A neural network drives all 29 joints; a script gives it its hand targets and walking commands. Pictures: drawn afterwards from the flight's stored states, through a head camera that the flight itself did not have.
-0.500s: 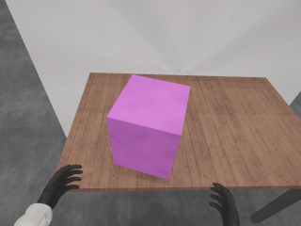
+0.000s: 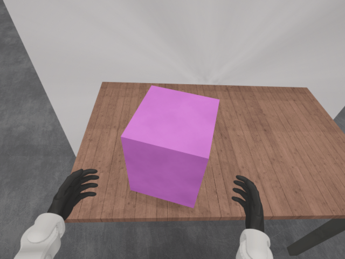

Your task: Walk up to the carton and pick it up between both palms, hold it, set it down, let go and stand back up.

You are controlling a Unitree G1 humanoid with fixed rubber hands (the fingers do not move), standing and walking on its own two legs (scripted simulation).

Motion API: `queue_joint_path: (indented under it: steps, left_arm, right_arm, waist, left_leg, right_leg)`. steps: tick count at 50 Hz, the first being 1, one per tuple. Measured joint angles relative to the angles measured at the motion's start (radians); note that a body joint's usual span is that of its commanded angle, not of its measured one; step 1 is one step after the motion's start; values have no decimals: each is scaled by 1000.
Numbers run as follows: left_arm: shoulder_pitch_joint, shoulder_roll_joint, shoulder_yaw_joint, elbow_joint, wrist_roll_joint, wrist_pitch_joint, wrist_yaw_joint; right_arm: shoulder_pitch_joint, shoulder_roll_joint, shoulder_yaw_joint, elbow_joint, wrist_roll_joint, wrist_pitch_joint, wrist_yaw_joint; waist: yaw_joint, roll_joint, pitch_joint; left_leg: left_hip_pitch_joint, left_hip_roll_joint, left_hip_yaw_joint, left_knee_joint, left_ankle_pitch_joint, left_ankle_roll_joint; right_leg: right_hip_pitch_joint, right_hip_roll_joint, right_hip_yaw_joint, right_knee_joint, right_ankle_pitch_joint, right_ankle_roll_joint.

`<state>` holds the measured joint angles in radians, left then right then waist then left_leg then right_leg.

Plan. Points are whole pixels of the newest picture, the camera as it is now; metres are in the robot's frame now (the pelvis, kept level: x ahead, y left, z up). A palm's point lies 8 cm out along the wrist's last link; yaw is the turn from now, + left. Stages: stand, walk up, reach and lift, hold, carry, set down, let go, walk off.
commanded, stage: reach and lift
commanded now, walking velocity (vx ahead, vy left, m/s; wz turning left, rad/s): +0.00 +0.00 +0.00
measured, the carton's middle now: (172, 147) +0.43 +0.01 -0.01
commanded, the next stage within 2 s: none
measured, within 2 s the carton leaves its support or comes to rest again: neither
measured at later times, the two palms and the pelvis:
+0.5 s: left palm (64, 165) +0.29 +0.24 +0.09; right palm (239, 179) +0.27 -0.12 +0.09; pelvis -0.02 +0.01 +0.00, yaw +0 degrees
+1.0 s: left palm (85, 123) +0.37 +0.21 +0.14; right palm (244, 141) +0.33 -0.13 +0.14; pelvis -0.01 +0.01 +0.01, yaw +0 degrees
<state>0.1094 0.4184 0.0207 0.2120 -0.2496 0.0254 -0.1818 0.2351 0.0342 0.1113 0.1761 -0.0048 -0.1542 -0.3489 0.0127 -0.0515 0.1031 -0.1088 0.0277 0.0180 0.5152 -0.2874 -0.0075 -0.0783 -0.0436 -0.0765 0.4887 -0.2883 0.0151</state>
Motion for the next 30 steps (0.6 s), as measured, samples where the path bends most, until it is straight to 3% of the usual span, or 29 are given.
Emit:
queue_joint_path:
  steps: [15, 30]
  left_arm:
    - [-161, 0, 0, -25, 0, 168, 22]
    - [-431, 0, 0, 14, 0, 303, 36]
  right_arm:
    - [-150, 0, 0, -24, 36, 143, -32]
    - [-456, 0, -56, -24, 40, 392, -45]
  waist:
    - [0, 1, 0]
    - [-18, 1, 0]
  left_leg:
    - [0, 0, 1, -12, 13, 0]
    - [0, -2, 1, -34, 49, 2]
  right_leg:
    - [15, 1, 0, -46, 33, 12]
    - [20, 1, 0, -77, 75, 14]
